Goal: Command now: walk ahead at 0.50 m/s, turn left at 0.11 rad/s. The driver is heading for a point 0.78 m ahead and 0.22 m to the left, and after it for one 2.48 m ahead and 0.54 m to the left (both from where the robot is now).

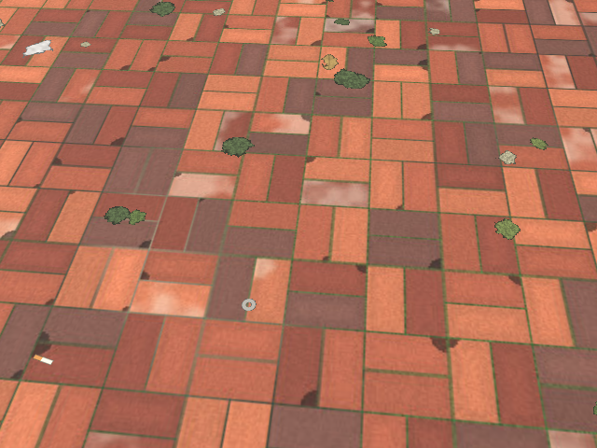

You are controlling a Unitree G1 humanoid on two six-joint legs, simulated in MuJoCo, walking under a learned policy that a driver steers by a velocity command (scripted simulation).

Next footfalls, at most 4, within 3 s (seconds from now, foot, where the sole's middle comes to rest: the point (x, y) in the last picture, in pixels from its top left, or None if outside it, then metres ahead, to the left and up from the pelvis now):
0.40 left None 0.37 0.16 -0.78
0.86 right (295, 358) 0.68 0.06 -0.78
1.28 left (171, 347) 0.72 0.36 -0.78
1.66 right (283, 326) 0.77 0.09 -0.78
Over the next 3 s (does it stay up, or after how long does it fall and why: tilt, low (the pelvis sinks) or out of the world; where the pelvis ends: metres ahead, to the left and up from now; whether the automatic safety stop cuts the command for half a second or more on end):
stays up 0.68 0.25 0.00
